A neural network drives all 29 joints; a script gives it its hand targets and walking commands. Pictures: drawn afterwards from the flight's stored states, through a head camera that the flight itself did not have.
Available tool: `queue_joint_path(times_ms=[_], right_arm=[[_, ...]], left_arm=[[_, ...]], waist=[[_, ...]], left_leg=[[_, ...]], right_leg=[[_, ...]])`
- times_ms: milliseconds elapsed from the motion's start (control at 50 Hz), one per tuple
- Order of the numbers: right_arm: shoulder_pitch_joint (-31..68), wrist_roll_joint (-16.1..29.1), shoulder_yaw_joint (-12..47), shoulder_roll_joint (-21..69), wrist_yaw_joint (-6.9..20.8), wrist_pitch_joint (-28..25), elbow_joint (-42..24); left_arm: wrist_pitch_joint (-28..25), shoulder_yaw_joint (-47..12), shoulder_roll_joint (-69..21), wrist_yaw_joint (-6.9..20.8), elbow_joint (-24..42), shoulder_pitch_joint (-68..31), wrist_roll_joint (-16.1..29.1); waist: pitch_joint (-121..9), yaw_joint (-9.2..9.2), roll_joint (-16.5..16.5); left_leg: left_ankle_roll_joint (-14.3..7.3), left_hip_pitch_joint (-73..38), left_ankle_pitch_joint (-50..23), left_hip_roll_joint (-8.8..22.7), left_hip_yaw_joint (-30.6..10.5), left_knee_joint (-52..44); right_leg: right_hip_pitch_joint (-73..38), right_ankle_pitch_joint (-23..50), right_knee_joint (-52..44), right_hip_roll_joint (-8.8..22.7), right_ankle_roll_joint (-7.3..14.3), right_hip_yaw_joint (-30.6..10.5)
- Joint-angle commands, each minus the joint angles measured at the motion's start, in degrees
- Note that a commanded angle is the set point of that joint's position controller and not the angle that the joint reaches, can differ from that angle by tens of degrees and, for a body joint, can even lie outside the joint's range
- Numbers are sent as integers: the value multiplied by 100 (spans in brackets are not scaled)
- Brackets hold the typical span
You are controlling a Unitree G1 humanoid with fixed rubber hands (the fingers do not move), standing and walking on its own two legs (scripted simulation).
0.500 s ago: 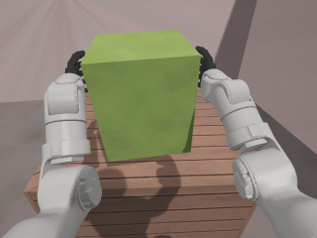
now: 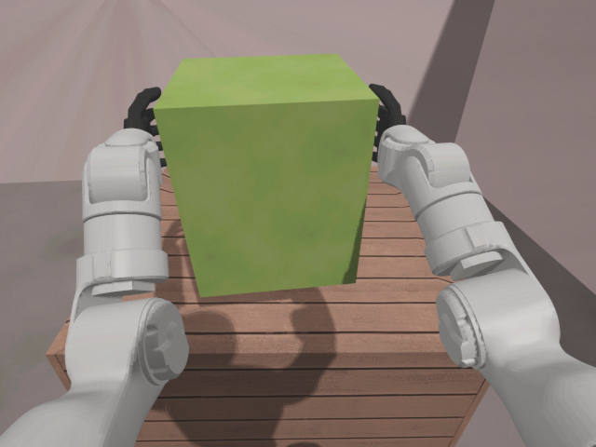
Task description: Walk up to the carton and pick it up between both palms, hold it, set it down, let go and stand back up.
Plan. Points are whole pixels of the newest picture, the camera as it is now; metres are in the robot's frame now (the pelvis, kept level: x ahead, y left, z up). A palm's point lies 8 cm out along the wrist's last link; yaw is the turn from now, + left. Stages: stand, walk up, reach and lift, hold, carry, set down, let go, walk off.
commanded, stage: hold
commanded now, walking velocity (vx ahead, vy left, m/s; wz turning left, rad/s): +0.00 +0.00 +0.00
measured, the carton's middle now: (270, 172) +0.40 +0.02 +0.26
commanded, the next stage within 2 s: none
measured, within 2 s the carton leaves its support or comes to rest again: neither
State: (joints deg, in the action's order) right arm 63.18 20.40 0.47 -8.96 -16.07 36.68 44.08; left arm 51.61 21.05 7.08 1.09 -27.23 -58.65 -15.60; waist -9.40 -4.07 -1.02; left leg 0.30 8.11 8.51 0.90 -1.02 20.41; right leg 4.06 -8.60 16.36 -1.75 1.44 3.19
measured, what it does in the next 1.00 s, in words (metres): stands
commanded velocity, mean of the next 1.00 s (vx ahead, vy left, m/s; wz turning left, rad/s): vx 0.00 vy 0.00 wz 0.00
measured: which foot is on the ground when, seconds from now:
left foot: down 0.00-1.00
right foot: down 0.00-1.00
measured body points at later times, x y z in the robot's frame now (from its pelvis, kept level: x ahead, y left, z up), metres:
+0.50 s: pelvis +0.01 +0.01 +0.00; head -0.09 +0.02 +0.44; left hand +0.38 +0.16 +0.30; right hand +0.37 -0.14 +0.30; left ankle +0.03 +0.12 -0.75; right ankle +0.01 -0.10 -0.75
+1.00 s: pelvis -0.01 +0.00 +0.00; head -0.10 +0.02 +0.44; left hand +0.38 +0.18 +0.32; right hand +0.38 -0.13 +0.32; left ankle +0.03 +0.12 -0.75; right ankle +0.01 -0.10 -0.75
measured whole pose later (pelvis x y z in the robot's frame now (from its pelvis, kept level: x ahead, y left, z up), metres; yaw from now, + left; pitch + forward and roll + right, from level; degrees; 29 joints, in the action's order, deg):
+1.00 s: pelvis -0.01 +0.00 +0.00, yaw +1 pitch -3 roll -1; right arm 64.7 19.5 -1.3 -8.3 -16.2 37.8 46.5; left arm 49.9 21.2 8.3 2.0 -32.0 -61.4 -15.7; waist -11.2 -3.8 -1.3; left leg 0.7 9.8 7.5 0.8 -2.4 20.1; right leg 5.7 -8.0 16.4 -2.5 1.9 2.2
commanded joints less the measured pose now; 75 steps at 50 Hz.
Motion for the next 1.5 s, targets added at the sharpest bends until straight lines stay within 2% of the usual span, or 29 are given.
queue_joint_path(times_ms=[0, 100, 120, 220, 260, 340, 360, 380, 400, 440, 460, 560, 620, 660, 720, 800, 860, 880, 940, 980, 1000, 1020, 1120, 1160, 1220, 1340, 1440, 1460, 1480], right_arm=[[4485, 1073, 1052, 3389, 816, -153, -1746], [4169, 1118, 1116, 3210, 756, -119, -1985], [4252, 1188, 1250, 3367, 752, -127, -2289], [4102, 1328, 1544, 3375, 740, -143, -2939], [3916, 1326, 1496, 3293, 713, -62, -2995], [3839, 1307, 1624, 3227, 738, 0, -2939], [3985, 1359, 1740, 3423, 735, -27, -3123], [3917, 1356, 1645, 3388, 743, -7, -2998], [4046, 1324, 1701, 3468, 765, -15, -3010], [4005, 1269, 1616, 3482, 784, -25, -2998], [4080, 1245, 1631, 3569, 785, -15, -2903], [4193, 935, 1276, 3505, 831, 5, -2197], [4697, 886, 1246, 3651, 885, -106, -2313], [4685, 877, 1129, 3707, 855, -148, -2182], [4798, 755, 786, 3550, 872, -187, -1832], [5050, 619, 585, 3499, 880, -211, -1544], [4998, 716, 648, 3597, 866, -206, -1575], [4969, 709, 607, 3573, 873, -170, -1349], [4825, 880, 752, 3448, 825, -211, -1526], [4772, 949, 723, 3304, 802, -139, -1286], [4680, 975, 711, 3296, 801, -144, -1370], [4683, 1003, 839, 3294, 791, -146, -1427], [4537, 1269, 1116, 3220, 708, -163, -2315], [4285, 1319, 1185, 3181, 744, -114, -2236], [4275, 1323, 1316, 3207, 756, -65, -2503], [4185, 1446, 1492, 3368, 782, -41, -2986], [4031, 1329, 1445, 3298, 805, 31, -2754], [4178, 1324, 1553, 3364, 801, 9, -2893], [4135, 1274, 1479, 3396, 806, 19, -2811]], left_arm=[[-496, -1884, -3372, 985, 920, -4037, 1187], [-393, -2115, -3442, 1056, 1515, -3870, 1136], [-383, -2172, -3456, 1051, 1683, -3856, 1183], [-395, -2668, -3685, 937, 2617, -3868, 1370], [-299, -2712, -3497, 897, 2758, -3830, 1364], [-185, -2497, -3323, 950, 2509, -3537, 1224], [-195, -2552, -3441, 949, 2720, -3637, 1223], [-168, -2556, -3352, 947, 2623, -3617, 1212], [-176, -2517, -3402, 940, 2657, -3664, 1220], [-186, -2528, -3338, 938, 2552, -3758, 1248], [-177, -2412, -3347, 939, 2453, -3723, 1150], [-180, -2064, -3277, 1079, 1475, -3741, 1009], [-290, -2023, -3377, 1070, 1117, -3937, 1109], [-381, -2137, -3404, 1045, 1077, -4125, 1235], [-472, -2032, -3494, 1064, 821, -4312, 1218], [-575, -1752, -3412, 1031, 173, -4480, 1215], [-681, -1652, -3370, 975, 313, -4537, 1272], [-685, -1650, -3414, 963, 336, -4691, 1221], [-699, -1735, -3280, 950, 436, -4452, 1314], [-622, -1764, -3451, 974, 370, -4406, 1223], [-602, -1811, -3298, 992, 444, -4320, 1232], [-592, -1788, -3373, 987, 481, -4198, 1203], [-517, -2188, -3598, 957, 1302, -3937, 1322], [-469, -2241, -3548, 911, 1652, -3906, 1300], [-403, -2266, -3548, 905, 1802, -3824, 1214], [-338, -2678, -3626, 830, 2471, -3871, 1415], [-185, -2433, -3430, 860, 2138, -3525, 1183], [-204, -2474, -3488, 889, 2176, -3510, 1210], [-214, -2437, -3479, 906, 2075, -3620, 1194]], waist=[[-1781, -62, 365], [-1900, -265, 554], [-2011, -226, 423], [-2597, -263, 702], [-2490, -393, 645], [-1924, -211, 463], [-2159, -60, 618], [-2092, -209, 543], [-2086, -84, 389], [-2071, -144, 396], [-1951, -11, 314], [-1284, 17, 147], [-1616, 120, 36], [-1788, 4, 200], [-1571, -74, 304], [-1719, -19, 215], [-1972, -43, 142], [-1930, -27, 317], [-2226, -69, 281], [-1837, -74, 488], [-1771, -143, 452], [-1830, -81, 396], [-2303, -214, 615], [-2291, -252, 669], [-2034, -187, 526], [-2327, -236, 688], [-1923, -214, 543], [-1976, -61, 441], [-1933, -119, 378]], left_leg=[[148, -266, -870, -280, -18, -239], [395, -670, -1765, -258, 35, 20], [323, -698, -1870, -313, 1, 57], [450, -1058, -2483, -281, -107, 251], [466, -1129, -2625, -277, -101, 267], [358, -770, -2062, -275, -44, 75], [406, -870, -2127, -295, 6, 118], [400, -869, -2132, -285, -37, 146], [355, -889, -2116, -299, -33, 159], [306, -864, -1826, -303, -17, 81], [243, -708, -1696, -305, -7, 65], [105, -274, -492, -283, 108, -311], [15, -167, -242, -297, 100, -339], [117, -148, -188, -315, 121, -314], [52, -66, 132, -276, 20, -383], [6, 119, 292, -289, 6, -426], [7, 77, 165, -285, -3, -351], [52, 66, 192, -303, 20, -360], [93, -169, -322, -300, -17, -255], [97, -24, -419, -267, -55, -249], [147, -149, -455, -259, -47, -258], [171, -200, -673, -245, -39, -195], [348, -647, -1701, -274, -85, 98], [394, -789, -1999, -262, -100, 175], [366, -653, -1952, -261, -110, 128], [422, -843, -2057, -273, -161, 198], [316, -727, -1691, -275, -98, 56], [315, -666, -1694, -275, -35, 65], [284, -623, -1579, -281, -109, 17]], right_leg=[[-970, 947, -69, -220, -369, -380], [-1063, 1544, -15, -301, -311, -271], [-1095, 1653, 29, -321, -339, -272], [-1201, 2105, 151, -379, -284, -243], [-1252, 2241, 145, -386, -325, -218], [-1088, 1857, 82, -334, -337, -302], [-1142, 1833, 149, -338, -316, -280], [-1145, 1823, 104, -341, -315, -292], [-1110, 1743, 107, -392, -310, -262], [-1052, 1674, 58, -325, -334, -297], [-993, 1552, 63, -320, -328, -332], [-683, 456, -120, -214, -300, -317], [-690, 269, -143, -153, -264, -445], [-691, 230, -151, -86, -325, -455], [-424, -11, -204, -69, -307, -453], [-473, -174, -247, -85, -283, -459], [-558, 45, -223, 2, -338, -527], [-466, -27, -184, -46, -316, -504], [-728, 525, -186, -84, -358, -506], [-619, 519, -144, -131, -294, -475], [-604, 510, -159, -72, -298, -515], [-725, 753, -123, -122, -287, -457], [-948, 1568, -38, -269, -254, -389], [-936, 1740, 18, -326, -238, -346], [-896, 1622, 18, -358, -268, -297], [-887, 1702, 104, -336, -275, -289], [-863, 1568, 6, -327, -263, -293], [-847, 1520, 55, -341, -281, -309], [-843, 1419, 18, -314, -271, -357]])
